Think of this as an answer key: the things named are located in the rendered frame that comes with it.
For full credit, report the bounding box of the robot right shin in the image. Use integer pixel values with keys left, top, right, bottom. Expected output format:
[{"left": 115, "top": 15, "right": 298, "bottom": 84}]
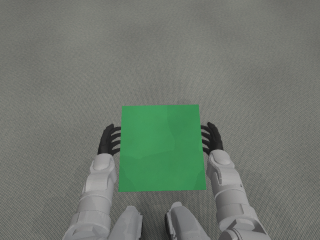
[{"left": 170, "top": 202, "right": 182, "bottom": 240}]

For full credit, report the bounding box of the right robot upper arm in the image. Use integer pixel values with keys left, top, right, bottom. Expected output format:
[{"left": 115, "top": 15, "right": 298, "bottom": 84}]
[{"left": 218, "top": 227, "right": 271, "bottom": 240}]

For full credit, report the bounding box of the left robot forearm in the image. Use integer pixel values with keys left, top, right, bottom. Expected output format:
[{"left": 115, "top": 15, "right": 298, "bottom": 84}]
[{"left": 62, "top": 153, "right": 117, "bottom": 240}]

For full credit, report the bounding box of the robot left thigh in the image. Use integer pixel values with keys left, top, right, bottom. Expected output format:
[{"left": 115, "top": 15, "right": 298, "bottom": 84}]
[{"left": 107, "top": 210, "right": 143, "bottom": 240}]

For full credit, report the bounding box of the carton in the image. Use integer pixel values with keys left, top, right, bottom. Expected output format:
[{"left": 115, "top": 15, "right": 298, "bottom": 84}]
[{"left": 118, "top": 104, "right": 207, "bottom": 192}]

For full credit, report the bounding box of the right robot forearm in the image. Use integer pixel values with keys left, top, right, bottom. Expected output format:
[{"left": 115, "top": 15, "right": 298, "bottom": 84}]
[{"left": 206, "top": 149, "right": 271, "bottom": 239}]

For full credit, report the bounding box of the robot left hand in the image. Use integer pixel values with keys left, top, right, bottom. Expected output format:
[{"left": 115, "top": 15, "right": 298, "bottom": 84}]
[{"left": 97, "top": 123, "right": 121, "bottom": 156}]

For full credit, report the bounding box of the robot right hand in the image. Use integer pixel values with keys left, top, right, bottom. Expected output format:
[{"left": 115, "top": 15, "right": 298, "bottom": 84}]
[{"left": 200, "top": 122, "right": 224, "bottom": 156}]

